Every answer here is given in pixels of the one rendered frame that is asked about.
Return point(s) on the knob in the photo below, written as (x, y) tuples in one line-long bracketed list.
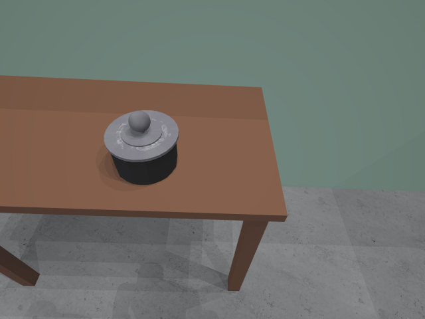
[(139, 121)]

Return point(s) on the table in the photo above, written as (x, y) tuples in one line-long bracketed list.
[(53, 159)]

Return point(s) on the pot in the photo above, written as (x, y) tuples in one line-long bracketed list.
[(148, 172)]

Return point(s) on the lid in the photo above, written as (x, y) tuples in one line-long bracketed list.
[(128, 145)]

